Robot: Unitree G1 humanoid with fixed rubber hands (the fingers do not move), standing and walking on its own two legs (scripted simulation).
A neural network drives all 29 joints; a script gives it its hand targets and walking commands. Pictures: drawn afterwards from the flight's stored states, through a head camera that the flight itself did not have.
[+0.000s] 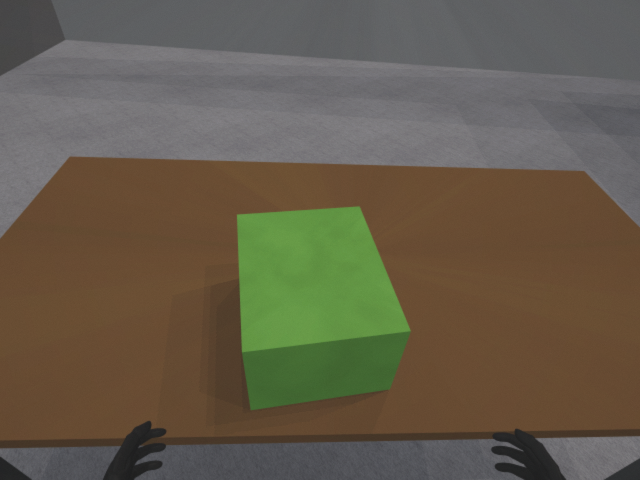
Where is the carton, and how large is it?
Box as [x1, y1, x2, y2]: [237, 206, 410, 409]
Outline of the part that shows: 359,206 237,215 242,355 251,409 388,389 390,387 410,330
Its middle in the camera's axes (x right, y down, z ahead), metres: -0.02 +0.09 +0.68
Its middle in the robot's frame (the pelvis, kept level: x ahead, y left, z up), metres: +0.45 +0.05 -0.05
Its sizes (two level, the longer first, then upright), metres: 0.286 0.230 0.167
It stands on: a table, 0.64 m high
